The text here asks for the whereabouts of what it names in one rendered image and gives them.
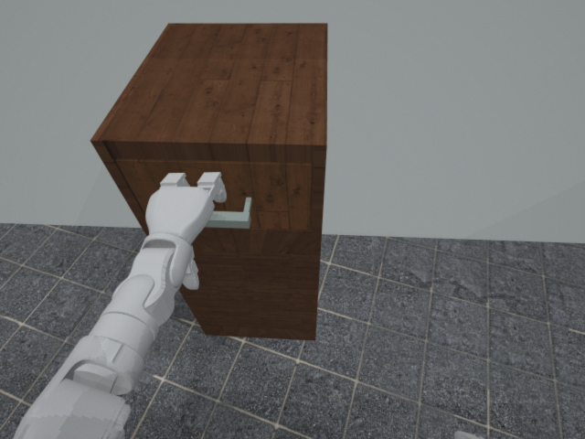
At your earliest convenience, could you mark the handle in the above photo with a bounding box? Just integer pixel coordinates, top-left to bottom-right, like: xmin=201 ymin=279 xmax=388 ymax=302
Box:
xmin=205 ymin=198 xmax=252 ymax=229

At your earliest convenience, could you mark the robot left upper arm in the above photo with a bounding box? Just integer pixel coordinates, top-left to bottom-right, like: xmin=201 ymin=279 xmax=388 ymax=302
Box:
xmin=23 ymin=379 xmax=132 ymax=439

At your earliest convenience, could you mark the left robot forearm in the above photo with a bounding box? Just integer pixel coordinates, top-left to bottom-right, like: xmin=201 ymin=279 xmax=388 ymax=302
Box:
xmin=13 ymin=233 xmax=192 ymax=439

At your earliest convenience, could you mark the drawer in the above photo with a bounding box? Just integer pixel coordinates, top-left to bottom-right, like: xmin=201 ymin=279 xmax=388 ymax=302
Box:
xmin=116 ymin=158 xmax=313 ymax=230

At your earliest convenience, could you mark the robot left hand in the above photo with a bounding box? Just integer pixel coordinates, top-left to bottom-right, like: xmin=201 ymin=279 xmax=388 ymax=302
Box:
xmin=145 ymin=172 xmax=227 ymax=290

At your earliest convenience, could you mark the cabinet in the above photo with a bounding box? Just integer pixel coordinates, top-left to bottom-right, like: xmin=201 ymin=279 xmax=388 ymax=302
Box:
xmin=90 ymin=23 xmax=327 ymax=341

